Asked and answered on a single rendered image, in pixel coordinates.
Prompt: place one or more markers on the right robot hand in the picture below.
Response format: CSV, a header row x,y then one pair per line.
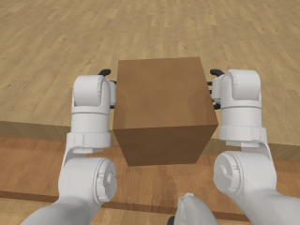
x,y
216,72

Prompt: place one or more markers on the left robot forearm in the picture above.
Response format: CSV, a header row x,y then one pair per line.
x,y
92,97

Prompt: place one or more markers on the right robot forearm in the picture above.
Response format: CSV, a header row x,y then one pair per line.
x,y
238,92

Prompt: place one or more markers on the robot right upper arm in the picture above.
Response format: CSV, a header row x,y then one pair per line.
x,y
249,179

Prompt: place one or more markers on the robot right shin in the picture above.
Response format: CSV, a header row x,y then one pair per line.
x,y
176,219

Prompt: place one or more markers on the robot left upper arm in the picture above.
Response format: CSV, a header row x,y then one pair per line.
x,y
85,184

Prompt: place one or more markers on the carton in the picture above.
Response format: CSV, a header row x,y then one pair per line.
x,y
164,113

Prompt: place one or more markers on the robot right thigh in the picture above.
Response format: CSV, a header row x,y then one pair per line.
x,y
193,211

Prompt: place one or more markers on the left robot hand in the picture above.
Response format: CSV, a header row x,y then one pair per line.
x,y
106,72

